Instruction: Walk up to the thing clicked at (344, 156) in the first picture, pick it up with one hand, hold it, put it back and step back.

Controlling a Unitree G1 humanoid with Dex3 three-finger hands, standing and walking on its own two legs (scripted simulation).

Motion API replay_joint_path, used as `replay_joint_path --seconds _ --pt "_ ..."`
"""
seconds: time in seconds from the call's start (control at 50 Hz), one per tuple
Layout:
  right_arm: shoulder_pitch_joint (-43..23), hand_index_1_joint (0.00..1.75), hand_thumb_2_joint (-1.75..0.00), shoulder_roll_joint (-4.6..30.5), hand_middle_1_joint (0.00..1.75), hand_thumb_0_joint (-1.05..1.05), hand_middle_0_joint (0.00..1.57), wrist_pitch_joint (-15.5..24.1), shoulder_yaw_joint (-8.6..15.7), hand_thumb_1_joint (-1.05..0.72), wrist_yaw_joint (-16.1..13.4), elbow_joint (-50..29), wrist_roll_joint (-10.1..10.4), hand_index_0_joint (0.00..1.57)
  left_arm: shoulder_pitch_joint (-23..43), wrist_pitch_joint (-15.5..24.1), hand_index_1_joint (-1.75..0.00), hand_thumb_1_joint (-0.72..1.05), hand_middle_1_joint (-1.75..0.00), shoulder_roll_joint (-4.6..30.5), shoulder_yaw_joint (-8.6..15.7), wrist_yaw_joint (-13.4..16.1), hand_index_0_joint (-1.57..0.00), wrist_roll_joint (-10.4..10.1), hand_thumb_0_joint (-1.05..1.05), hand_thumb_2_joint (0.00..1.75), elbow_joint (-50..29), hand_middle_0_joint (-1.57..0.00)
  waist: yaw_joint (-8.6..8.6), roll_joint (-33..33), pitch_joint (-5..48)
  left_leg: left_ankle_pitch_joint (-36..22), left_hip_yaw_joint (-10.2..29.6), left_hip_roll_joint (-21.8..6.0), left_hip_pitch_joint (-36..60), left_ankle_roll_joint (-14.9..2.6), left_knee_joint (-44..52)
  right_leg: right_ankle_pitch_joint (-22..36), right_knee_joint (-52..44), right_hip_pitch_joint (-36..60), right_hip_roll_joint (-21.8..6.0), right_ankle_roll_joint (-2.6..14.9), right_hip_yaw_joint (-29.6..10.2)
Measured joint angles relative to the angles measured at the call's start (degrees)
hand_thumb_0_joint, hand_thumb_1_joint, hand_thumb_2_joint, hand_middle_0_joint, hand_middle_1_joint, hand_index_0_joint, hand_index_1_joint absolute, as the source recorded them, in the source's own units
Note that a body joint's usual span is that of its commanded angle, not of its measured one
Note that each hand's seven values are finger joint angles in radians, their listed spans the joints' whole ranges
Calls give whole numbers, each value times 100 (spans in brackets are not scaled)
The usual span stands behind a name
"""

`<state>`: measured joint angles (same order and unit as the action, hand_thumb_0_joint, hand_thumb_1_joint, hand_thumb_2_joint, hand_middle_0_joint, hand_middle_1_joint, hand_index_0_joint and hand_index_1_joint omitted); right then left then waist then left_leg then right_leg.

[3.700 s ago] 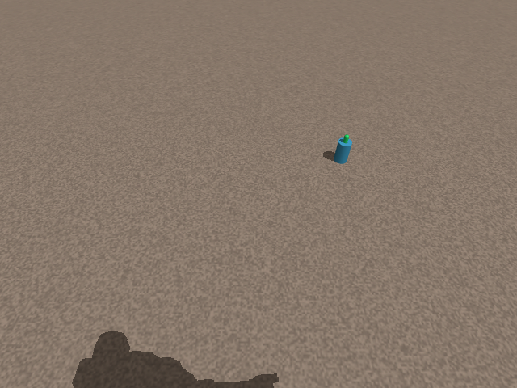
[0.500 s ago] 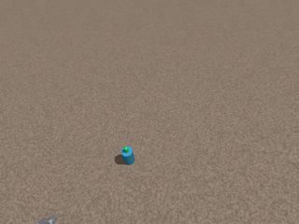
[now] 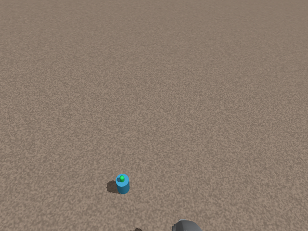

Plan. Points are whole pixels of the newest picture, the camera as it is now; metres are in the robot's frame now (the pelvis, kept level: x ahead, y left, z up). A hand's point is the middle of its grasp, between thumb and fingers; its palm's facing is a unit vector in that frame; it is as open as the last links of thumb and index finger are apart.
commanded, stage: walk up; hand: left
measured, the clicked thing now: (122, 182) +0.50 +0.15 -0.68
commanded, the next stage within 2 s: stand in 1.80 s
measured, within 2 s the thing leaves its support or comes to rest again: neither
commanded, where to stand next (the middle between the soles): +0.21 -0.02 m, yaw +0 degrees
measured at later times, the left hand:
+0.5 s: hand (64, 220) +0.19 +0.26 -0.15, palm faces -0.01 -0.91 -0.41, open 7.4 cm
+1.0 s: hand (68, 212) +0.21 +0.25 -0.15, palm faces +0.02 -0.94 -0.35, open 7.4 cm
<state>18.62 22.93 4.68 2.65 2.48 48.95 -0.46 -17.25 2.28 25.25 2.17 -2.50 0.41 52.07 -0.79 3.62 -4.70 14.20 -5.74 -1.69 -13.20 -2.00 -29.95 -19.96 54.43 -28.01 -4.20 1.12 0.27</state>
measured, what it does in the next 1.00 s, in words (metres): walks ahead: right foot, then left foot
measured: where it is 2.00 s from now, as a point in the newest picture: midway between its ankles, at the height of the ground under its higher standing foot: outside the picture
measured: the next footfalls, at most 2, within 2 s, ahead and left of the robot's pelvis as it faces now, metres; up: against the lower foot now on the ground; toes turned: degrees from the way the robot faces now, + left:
right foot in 0.18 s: +0.20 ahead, -0.15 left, +0.00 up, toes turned +0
left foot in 0.50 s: +0.21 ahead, +0.12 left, +0.00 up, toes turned +3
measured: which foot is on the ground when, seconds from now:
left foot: down 0.00-0.20, up 0.22-0.48, down 0.50-1.00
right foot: up 0.00-0.16, down 0.18-1.00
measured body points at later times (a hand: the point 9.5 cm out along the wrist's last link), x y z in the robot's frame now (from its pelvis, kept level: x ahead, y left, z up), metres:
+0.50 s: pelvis +0.12 -0.02 -0.02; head +0.14 -0.02 +0.43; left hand +0.19 +0.30 -0.12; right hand +0.19 -0.34 -0.14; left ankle +0.18 +0.12 -0.74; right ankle +0.16 -0.15 -0.73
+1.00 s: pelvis +0.15 -0.01 +0.01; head +0.17 -0.01 +0.46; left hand +0.21 +0.30 -0.12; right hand +0.29 -0.30 -0.12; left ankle +0.18 +0.12 -0.73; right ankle +0.16 -0.15 -0.73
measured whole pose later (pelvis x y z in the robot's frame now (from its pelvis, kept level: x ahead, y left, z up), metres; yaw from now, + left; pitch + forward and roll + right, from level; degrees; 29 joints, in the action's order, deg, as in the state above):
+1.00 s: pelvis +0.15 -0.01 +0.01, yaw +2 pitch -2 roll +0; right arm 0.0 20.4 0.3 -0.1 0.9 64.1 0.7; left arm -4.7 1.2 20.7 -0.9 0.0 -0.3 66.1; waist 1.3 -0.8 -4.4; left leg 10.2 -1.2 -1.9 -11.6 0.7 -24.2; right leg -11.4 22.9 -9.1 -2.1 -1.6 1.7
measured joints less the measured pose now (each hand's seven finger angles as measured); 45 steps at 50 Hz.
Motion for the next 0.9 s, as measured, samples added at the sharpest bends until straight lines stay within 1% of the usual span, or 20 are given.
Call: replay_joint_path --seconds 0.08,0.16,0.18,0.2,0.22,0.26,0.28,0.32,0.36,0.44,0.5,0.52,0.54,0.58,0.62,0.64,0.66,0.72,0.8,0.9 --pt "152 30 -90 73 30 0 20 -43 13 -90 13 -6 -4 21 120 -22 -30 91 -30 -77 24 -69 -20 31 1 90 -21 -20 -88 -130 -31 174 -5 3 302 46 110 400 -936 -8 -103 -36 86" --pt "249 30 -90 162 30 0 20 -170 8 -90 10 20 12 21 240 61 -30 91 -30 -129 43 -50 -20 29 1 90 -53 -20 -143 -325 -9 608 48 -73 375 172 -263 840 -1814 384 29 -9 156" --pt "274 30 -90 165 30 0 20 -207 -4 -90 -2 21 22 21 243 108 -30 91 -30 -106 48 -26 -20 32 1 90 -79 -20 -143 -345 12 795 74 -95 335 204 -501 927 -2070 582 98 14 157" --pt "263 30 -90 178 30 0 20 -241 -11 -90 -25 41 38 21 280 157 -30 91 -30 -122 72 16 -20 48 1 90 -86 -20 -121 -435 2 986 122 -179 228 154 -869 1096 -2074 636 185 -14 181" --pt "200 30 -90 178 30 0 20 -290 -16 -90 -57 83 45 21 332 188 -30 91 -30 -162 80 62 -20 59 1 90 -105 -20 -107 -536 -40 1157 265 -207 53 94 -1369 984 -1900 620 247 -27 234" --pt "47 30 -90 141 30 1 20 -381 -41 -90 -110 159 33 21 404 209 -30 91 -30 -224 32 97 -20 27 1 90 -175 -20 -42 -589 -97 1533 466 -47 -353 26 -2329 764 -1715 634 246 8 242" --pt "-23 30 -90 138 30 1 20 -400 -50 -90 -123 182 39 21 427 210 -30 91 -30 -264 -3 109 -20 6 1 90 -207 -20 -10 -618 -119 1579 509 11 -547 12 -2651 728 -1742 689 236 27 243" --pt "-145 30 -90 140 30 1 20 -396 -56 -91 -126 204 51 20 435 200 -30 91 -30 -328 -71 137 -20 -2 1 90 -260 -20 41 -677 -134 1453 515 11 -860 15 -2831 734 -1890 815 226 30 254" --pt "-243 30 -90 134 30 1 20 -374 -52 -91 -110 215 38 20 422 180 -30 91 -30 -343 -117 159 -20 18 1 90 -280 -20 84 -695 -121 1271 498 -51 -1056 45 -2579 736 -1998 899 218 17 259" --pt "-421 30 -90 93 30 0 20 -385 -39 -91 -111 323 22 21 431 99 -30 90 -30 -294 -155 210 -20 44 1 90 -205 -20 159 -633 -93 791 492 -154 -1064 110 -1571 598 -1912 929 211 -50 253" --pt "-524 30 -90 76 30 0 20 -384 -20 -91 -143 480 11 21 499 -28 -31 90 -30 -247 -182 237 -20 3 1 90 -65 -20 148 -537 -58 90 467 -115 -788 129 -852 313 -1512 827 159 -146 249" --pt "-582 30 -90 34 30 0 20 -384 -12 -91 -166 551 -11 21 554 -80 -30 90 -30 -230 -183 251 -20 -17 1 90 8 -20 143 -423 -76 38 426 -47 -766 184 -867 223 -1376 796 84 -182 202" --pt "-627 30 -90 3 30 0 20 -387 -28 -91 -176 606 -14 21 608 -134 -30 91 -30 -237 -187 266 -20 -53 1 90 86 -20 146 -354 -75 86 398 -19 -767 210 -913 150 -1328 789 69 -162 153" --pt "-723 30 -90 -43 30 0 20 -406 -88 -91 -161 700 3 21 693 -194 -30 91 -30 -265 -202 275 -20 -89 1 90 243 -20 125 -323 -60 167 421 -47 -766 211 -946 -133 -1349 835 171 -86 89" --pt "-829 30 -90 -101 30 0 20 -428 -158 -91 -152 789 14 21 750 -191 -30 91 -30 -277 -214 265 -20 -90 1 90 391 -20 115 -290 -50 172 453 -72 -721 220 -876 118 -1603 961 232 -78 83" --pt "-883 30 -90 -130 30 0 20 -434 -189 -91 -149 833 23 21 773 -175 -30 91 -30 -281 -222 258 -20 -86 1 90 469 -20 117 -269 -46 163 463 -74 -691 227 -829 340 -1753 1030 237 -117 91" --pt "-943 30 -90 -154 30 0 20 -437 -217 -90 -147 882 35 21 796 -161 -30 91 -30 -292 -232 254 -20 -83 1 90 550 -20 123 -265 -43 152 474 -83 -655 234 -776 399 -1859 1092 245 -185 102" --pt "-1116 30 -90 -224 30 0 20 -429 -284 -90 -145 1005 60 21 848 -148 -30 91 -30 -324 -275 237 -20 -80 1 90 774 -20 145 -255 -15 75 480 -81 -509 241 -533 448 -2128 1256 244 -264 118" --pt "-1372 30 -90 -273 30 0 20 -409 -333 -90 -149 1164 94 21 951 -134 -30 91 -30 -369 -315 237 -20 -97 1 90 1027 -20 186 -293 -5 -53 480 -68 -304 250 -197 567 -2469 1469 239 -274 134" --pt "-1680 30 -90 -280 30 0 20 -408 -310 -90 -161 1328 124 21 1104 -116 -30 91 -30 -413 -321 243 -20 -95 1 90 1262 -20 208 -371 -5 -221 470 -39 -53 261 198 703 -2811 1696 218 -274 139"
